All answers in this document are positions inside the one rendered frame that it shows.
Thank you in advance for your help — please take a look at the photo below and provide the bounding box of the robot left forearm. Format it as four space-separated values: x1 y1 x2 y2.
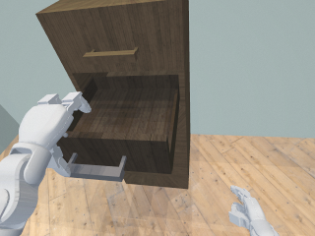
0 142 52 236

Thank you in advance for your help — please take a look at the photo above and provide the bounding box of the robot right hand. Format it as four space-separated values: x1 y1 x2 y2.
228 185 267 230

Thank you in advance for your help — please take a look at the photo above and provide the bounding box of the robot left hand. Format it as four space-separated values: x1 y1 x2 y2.
18 91 92 177

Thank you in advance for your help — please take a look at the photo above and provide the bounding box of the handle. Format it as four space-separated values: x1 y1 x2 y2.
83 50 138 65
67 152 127 182

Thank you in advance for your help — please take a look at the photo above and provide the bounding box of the robot right forearm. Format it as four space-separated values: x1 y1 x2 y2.
249 219 280 236

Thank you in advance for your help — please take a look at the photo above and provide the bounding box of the cabinet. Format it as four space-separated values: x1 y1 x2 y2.
35 0 191 190

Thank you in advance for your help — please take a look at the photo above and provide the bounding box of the drawer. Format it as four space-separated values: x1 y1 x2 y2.
56 75 180 174

